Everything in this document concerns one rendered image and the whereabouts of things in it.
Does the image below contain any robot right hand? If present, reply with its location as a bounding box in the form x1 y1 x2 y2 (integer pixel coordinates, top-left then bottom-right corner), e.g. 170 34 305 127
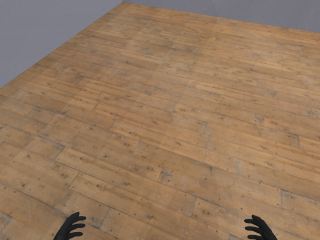
244 214 278 240

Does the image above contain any robot left hand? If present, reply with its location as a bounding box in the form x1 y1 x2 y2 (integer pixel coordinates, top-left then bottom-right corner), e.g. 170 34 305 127
53 212 86 240

